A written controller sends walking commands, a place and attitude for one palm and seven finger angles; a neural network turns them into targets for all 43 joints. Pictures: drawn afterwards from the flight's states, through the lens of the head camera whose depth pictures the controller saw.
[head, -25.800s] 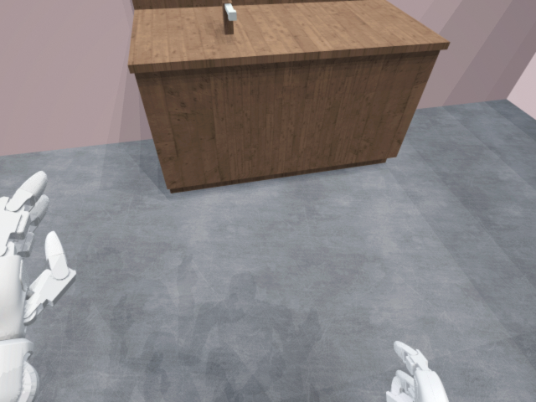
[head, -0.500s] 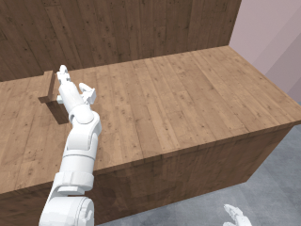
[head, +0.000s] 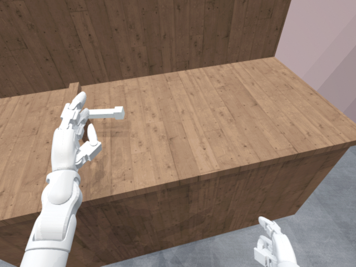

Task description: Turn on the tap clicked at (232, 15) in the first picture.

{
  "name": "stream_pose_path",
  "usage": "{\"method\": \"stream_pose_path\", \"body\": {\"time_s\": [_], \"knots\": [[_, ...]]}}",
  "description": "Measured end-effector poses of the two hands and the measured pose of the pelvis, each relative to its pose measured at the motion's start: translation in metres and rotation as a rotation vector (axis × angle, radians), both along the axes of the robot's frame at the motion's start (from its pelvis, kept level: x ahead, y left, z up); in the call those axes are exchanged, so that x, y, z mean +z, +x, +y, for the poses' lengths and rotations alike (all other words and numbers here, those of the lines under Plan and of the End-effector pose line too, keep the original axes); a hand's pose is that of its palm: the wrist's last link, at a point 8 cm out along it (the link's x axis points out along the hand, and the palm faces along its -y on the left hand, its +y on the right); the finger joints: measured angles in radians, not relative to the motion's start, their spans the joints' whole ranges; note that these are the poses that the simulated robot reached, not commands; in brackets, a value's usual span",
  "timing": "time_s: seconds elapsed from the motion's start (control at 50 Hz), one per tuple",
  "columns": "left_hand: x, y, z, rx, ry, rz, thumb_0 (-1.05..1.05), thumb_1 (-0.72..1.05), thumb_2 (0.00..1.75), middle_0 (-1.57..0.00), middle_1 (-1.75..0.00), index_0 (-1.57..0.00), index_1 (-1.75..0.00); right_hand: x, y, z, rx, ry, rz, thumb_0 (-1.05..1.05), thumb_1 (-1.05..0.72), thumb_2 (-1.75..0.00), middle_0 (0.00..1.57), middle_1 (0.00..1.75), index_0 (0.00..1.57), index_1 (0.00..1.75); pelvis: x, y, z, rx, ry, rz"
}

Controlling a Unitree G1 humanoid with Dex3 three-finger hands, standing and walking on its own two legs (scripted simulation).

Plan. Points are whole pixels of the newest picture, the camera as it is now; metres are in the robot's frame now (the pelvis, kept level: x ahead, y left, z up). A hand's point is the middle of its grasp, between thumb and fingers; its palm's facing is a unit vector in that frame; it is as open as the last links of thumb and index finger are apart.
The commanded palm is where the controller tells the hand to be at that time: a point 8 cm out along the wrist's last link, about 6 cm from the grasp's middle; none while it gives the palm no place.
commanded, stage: draw the hand back beside the body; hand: left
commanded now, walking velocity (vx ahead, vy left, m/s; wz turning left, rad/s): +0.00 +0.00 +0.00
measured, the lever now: (119, 112) +0.51 +0.24 +0.06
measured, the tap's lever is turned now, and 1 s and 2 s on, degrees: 78 78 78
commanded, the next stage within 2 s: step back with the hand held close in 0.84 s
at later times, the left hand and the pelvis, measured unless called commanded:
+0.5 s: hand (59, 175) +0.23 +0.24 +0.15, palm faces +0.38 -0.87 -0.31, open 7.4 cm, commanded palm +0.18 +0.29 +0.16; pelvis +0.01 +0.01 +0.00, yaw +0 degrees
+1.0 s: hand (52, 182) +0.21 +0.24 +0.16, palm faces +0.42 -0.84 -0.33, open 7.4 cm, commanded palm +0.17 +0.28 +0.17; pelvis +0.01 +0.00 +0.00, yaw +1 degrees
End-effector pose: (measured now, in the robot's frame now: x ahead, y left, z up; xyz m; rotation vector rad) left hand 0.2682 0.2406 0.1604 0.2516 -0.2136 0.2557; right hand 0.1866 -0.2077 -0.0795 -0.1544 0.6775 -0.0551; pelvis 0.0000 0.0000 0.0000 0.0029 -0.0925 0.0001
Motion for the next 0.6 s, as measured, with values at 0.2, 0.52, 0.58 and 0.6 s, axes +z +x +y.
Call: {"method": "stream_pose_path", "body": {"time_s": [0.2, 0.52, 0.58, 0.6], "knots": [[-0.002, -0.042, 0.032, 0.074, 0.037, 0.017, 0.02, 0.89, 0.90, -0.19, -0.25, -0.19, -0.26, 0.003, -0.001, 0.010, 0.021, -0.008, -0.001, 0.01, -0.90, -0.90, 0.20, 0.30, 0.20, 0.30, 0.001, 0.006, 0.007, -0.002, -0.008, -0.013], [0.005, -0.083, 0.044, 0.131, 0.102, 0.019, 0.01, 0.89, 0.90, -0.21, -0.29, -0.21, -0.30, 0.007, 0.018, 0.011, 0.049, -0.033, -0.027, 0.01, -0.90, -0.90, 0.20, 0.30, 0.20, 0.30, 0.000, 0.016, 0.010, 0.007, -0.012, -0.009], [0.009, -0.093, 0.048, 0.152, 0.128, 0.018, 0.01, 0.89, 0.90, -0.21, -0.29, -0.21, -0.30, 0.008, 0.022, 0.011, 0.053, -0.031, -0.038, 0.01, -0.90, -0.90, 0.20, 0.30, 0.20, 0.30, 0.000, 0.018, 0.009, 0.009, -0.013, -0.007], [0.010, -0.097, 0.049, 0.161, 0.134, 0.018, 0.01, 0.89, 0.90, -0.21, -0.29, -0.21, -0.30, 0.008, 0.023, 0.011, 0.056, -0.031, -0.040, 0.01, -0.90, -0.90, 0.20, 0.30, 0.20, 0.30, 0.000, 0.018, 0.009, 0.010, -0.014, -0.007]]}}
